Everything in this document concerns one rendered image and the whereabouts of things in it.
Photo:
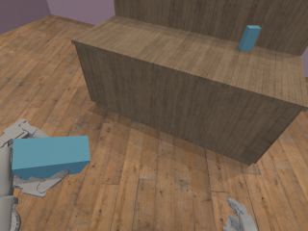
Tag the robot left forearm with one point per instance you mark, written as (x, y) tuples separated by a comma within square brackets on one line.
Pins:
[(10, 219)]

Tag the robot left hand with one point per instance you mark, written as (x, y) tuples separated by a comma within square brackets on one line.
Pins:
[(34, 186)]

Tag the robot right hand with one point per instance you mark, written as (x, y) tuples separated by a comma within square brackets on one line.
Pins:
[(245, 222)]

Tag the table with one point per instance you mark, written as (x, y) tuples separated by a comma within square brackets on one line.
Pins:
[(176, 66)]

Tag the sponge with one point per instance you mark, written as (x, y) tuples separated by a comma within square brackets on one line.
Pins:
[(44, 157)]

